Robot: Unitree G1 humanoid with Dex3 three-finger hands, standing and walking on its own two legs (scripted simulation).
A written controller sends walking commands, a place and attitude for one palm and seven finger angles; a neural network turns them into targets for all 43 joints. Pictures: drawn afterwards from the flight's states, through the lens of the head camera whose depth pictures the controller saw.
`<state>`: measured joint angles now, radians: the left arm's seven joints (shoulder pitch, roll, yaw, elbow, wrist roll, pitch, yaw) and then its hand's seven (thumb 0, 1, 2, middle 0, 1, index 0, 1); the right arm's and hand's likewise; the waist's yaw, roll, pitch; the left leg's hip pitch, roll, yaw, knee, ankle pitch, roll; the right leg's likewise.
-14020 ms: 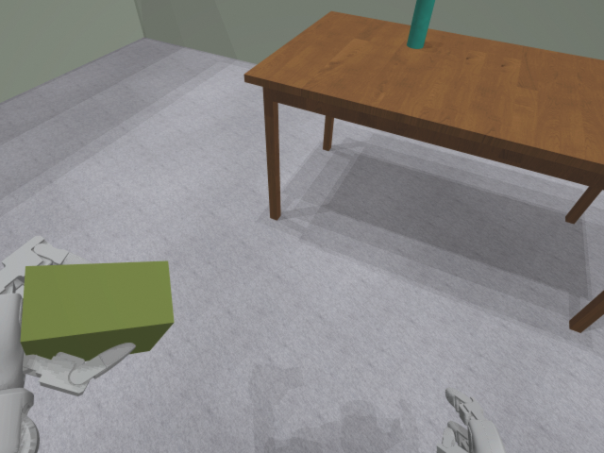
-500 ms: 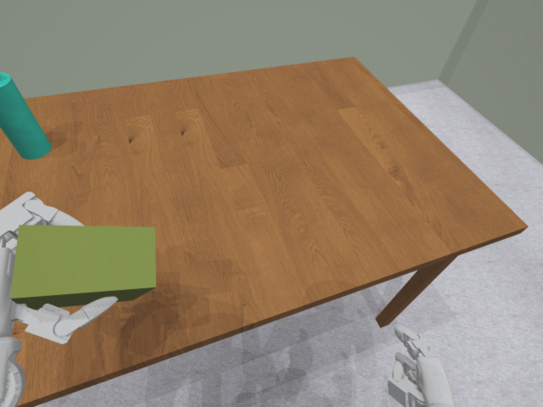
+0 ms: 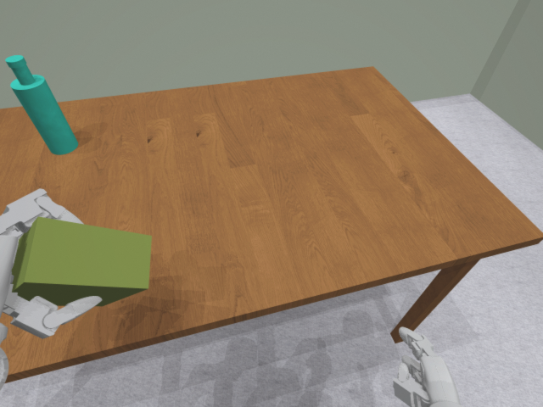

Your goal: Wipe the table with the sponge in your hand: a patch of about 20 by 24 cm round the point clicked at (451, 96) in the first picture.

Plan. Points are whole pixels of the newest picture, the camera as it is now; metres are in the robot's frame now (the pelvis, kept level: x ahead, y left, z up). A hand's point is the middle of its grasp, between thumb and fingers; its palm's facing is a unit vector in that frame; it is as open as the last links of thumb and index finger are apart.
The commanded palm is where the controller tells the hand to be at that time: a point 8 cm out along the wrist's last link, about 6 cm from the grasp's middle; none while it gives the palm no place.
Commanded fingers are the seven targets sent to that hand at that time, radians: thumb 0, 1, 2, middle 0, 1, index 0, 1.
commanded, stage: turn the palm down, sponge in hand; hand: left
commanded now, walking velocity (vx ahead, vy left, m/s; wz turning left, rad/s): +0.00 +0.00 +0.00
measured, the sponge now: (92, 270) +0.22 +0.25 +0.13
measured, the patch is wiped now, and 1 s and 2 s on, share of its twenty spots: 0.00 0.00 0.00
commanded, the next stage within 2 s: move the sponge above the wiping area in 1.78 s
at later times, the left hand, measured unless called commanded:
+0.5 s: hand (68, 247) +0.23 +0.28 +0.15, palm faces +0.28 -0.44 -0.85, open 10.1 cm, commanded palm +0.20 +0.29 +0.19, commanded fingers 0.00 0.10 1.30 -1.20 -1.60 -1.20 -1.60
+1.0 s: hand (45, 258) +0.23 +0.32 +0.12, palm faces +0.11 -0.26 -0.96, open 10.1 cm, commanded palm +0.20 +0.30 +0.19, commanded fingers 0.00 0.10 1.30 -1.20 -1.60 -1.20 -1.60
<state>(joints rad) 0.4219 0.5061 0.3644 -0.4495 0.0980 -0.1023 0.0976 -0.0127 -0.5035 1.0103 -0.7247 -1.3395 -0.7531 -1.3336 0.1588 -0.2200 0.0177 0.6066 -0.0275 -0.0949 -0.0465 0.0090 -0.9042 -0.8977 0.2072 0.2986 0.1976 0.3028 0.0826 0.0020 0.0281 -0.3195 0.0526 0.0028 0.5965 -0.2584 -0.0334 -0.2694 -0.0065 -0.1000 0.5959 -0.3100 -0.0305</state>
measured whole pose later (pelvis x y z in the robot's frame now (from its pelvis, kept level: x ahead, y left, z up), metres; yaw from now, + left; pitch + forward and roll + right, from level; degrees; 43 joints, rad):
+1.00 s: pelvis +0.01 +0.02 +0.01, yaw -1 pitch -2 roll +0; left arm 0.25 0.57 0.10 -0.31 0.62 0.40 0.00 -0.01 -0.50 1.01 -0.73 -1.33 -0.76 -1.33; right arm 0.07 -0.26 0.06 0.57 0.05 0.03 -0.11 0.01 -0.90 -0.90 0.21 0.30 0.20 0.30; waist 0.10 0.10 0.02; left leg -0.23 0.02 0.03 0.51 -0.24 0.00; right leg -0.19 -0.03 -0.07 0.51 -0.28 0.00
